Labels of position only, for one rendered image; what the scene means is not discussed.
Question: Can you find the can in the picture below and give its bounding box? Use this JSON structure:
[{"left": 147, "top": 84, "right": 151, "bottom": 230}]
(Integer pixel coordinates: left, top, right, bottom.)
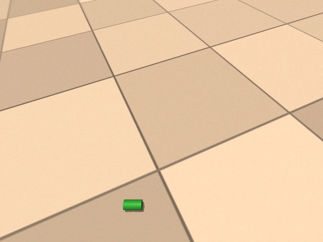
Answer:
[{"left": 123, "top": 200, "right": 143, "bottom": 210}]

